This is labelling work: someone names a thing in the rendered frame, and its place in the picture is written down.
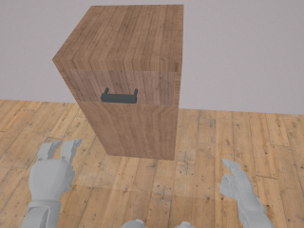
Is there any robot right shin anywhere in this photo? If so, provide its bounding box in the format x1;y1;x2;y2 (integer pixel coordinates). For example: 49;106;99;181
180;221;191;226

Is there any cabinet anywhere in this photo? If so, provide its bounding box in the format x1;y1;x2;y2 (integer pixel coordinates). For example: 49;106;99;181
52;4;184;161

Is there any robot left hand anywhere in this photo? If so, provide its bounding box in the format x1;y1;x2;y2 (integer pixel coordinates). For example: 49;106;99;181
28;138;83;200

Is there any robot right forearm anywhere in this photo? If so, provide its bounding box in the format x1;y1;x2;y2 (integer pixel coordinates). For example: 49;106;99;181
237;192;275;228

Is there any robot right hand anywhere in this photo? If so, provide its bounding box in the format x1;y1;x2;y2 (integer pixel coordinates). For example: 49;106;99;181
218;158;255;200

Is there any handle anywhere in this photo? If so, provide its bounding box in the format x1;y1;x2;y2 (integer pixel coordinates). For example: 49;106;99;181
101;87;138;104

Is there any drawer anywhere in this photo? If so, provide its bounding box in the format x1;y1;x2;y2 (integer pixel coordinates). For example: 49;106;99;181
64;68;175;106

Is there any robot left forearm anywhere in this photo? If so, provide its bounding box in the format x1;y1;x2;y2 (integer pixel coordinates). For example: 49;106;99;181
21;199;62;228

